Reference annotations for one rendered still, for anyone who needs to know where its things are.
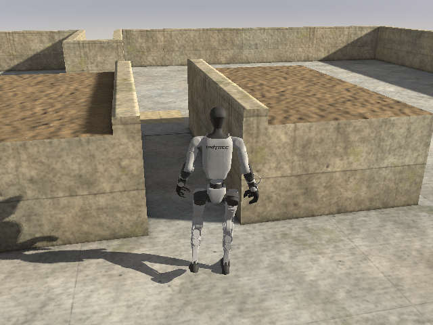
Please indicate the left robot thigh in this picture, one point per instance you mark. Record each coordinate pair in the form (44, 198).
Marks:
(199, 201)

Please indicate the left robot upper arm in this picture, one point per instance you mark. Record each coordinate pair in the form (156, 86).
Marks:
(192, 153)

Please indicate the left robot forearm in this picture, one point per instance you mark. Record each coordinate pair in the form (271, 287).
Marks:
(183, 177)

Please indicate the robot thigh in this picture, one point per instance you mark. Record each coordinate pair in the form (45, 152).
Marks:
(231, 201)
(199, 201)

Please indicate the robot left hand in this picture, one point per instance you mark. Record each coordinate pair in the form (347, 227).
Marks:
(185, 188)

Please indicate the right robot upper arm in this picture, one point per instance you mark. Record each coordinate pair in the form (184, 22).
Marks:
(242, 154)

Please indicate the right robot thigh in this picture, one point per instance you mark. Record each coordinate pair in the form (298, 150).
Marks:
(231, 201)

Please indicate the right robot forearm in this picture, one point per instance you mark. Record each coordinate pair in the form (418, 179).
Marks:
(250, 180)

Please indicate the robot right hand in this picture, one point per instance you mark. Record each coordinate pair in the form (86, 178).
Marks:
(252, 194)

